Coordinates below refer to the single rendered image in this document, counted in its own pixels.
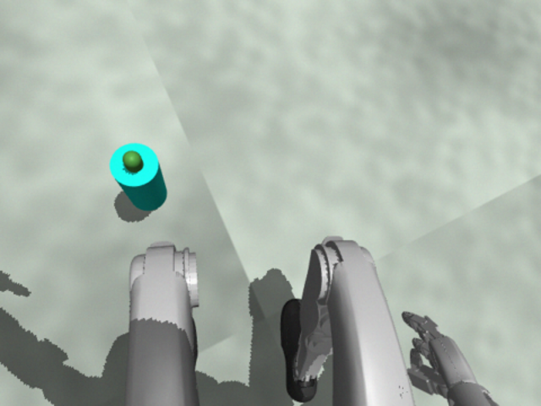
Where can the right robot arm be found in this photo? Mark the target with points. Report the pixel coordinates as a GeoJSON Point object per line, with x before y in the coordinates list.
{"type": "Point", "coordinates": [469, 394]}

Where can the bottle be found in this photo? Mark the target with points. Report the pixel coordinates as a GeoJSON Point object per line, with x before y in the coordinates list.
{"type": "Point", "coordinates": [137, 170]}

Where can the right robot hand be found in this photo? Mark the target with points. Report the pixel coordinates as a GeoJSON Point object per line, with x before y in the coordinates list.
{"type": "Point", "coordinates": [443, 355]}

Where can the right robot foot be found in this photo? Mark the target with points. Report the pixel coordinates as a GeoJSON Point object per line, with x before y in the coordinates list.
{"type": "Point", "coordinates": [298, 390]}

